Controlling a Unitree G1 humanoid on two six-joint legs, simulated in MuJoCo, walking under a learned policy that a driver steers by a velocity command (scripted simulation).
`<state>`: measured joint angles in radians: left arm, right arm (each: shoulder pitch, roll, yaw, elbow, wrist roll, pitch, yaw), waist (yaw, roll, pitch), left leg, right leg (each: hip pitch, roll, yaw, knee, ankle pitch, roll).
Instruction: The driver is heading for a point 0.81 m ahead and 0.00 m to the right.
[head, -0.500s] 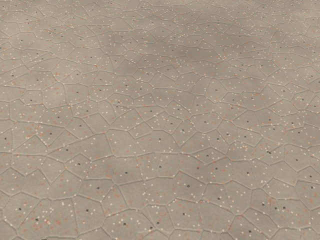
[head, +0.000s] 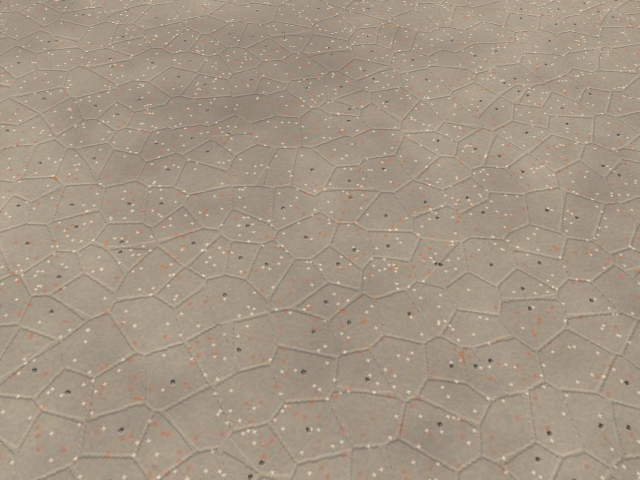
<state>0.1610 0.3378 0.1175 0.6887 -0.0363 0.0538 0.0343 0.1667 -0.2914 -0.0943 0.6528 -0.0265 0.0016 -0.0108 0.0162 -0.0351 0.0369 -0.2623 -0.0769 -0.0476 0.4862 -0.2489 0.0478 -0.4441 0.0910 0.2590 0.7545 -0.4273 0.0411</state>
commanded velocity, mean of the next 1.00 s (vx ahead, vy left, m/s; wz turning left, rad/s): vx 0.00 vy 0.00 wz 0.05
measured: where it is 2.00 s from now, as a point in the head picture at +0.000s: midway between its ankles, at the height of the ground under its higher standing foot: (330, 421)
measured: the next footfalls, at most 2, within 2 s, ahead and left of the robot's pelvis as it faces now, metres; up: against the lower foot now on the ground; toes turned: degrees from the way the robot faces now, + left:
right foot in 0.42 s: +0.01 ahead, -0.17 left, +0.00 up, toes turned -17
left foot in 0.90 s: +0.05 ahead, +0.08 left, +0.00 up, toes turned +10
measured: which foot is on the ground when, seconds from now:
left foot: down 0.00-0.44, up 0.46-0.88, down 0.90-1.00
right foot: up 0.00-0.40, down 0.42-0.90, up 0.92-1.00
